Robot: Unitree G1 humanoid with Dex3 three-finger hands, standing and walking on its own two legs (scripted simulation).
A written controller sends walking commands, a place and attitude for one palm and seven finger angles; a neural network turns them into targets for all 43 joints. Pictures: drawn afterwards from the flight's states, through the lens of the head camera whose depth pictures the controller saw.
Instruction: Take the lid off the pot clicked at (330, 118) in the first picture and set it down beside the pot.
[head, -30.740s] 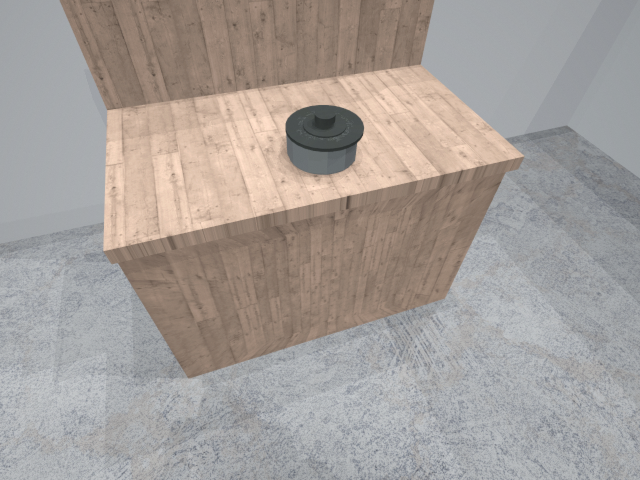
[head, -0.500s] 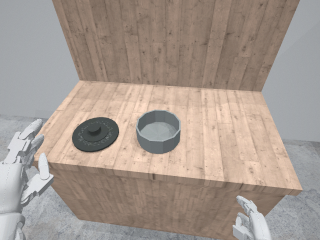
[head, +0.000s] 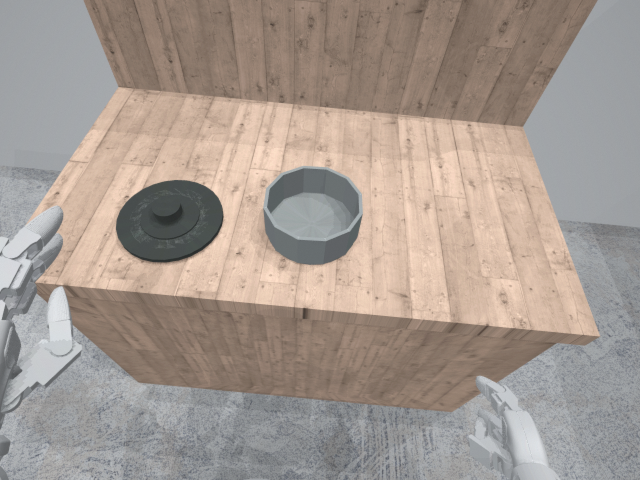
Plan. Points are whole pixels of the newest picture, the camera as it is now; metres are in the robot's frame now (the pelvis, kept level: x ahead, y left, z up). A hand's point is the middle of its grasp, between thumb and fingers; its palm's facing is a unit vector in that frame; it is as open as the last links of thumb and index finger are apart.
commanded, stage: step back with the hand held close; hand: left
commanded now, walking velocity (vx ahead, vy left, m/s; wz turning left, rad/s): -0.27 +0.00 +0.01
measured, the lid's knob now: (167, 208) +0.51 +0.30 -0.05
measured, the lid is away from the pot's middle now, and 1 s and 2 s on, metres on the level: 0.25 0.25 0.25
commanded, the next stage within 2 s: stop stepping back and stand still in 1.24 s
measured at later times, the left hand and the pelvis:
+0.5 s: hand (12, 433) +0.14 +0.24 +0.15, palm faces +0.32 -0.85 -0.42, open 7.4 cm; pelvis -0.05 +0.00 -0.01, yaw +2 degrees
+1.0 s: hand out of the picture +0.07 +0.22 +0.16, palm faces +0.25 -0.86 -0.45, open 7.4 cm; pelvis -0.11 -0.01 -0.02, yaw +2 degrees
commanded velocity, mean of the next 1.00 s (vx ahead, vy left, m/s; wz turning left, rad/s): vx -0.34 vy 0.00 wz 0.00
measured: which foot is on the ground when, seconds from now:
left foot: down 0.00-1.00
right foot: down 0.00-0.58, up 0.60-0.74, down 0.76-1.00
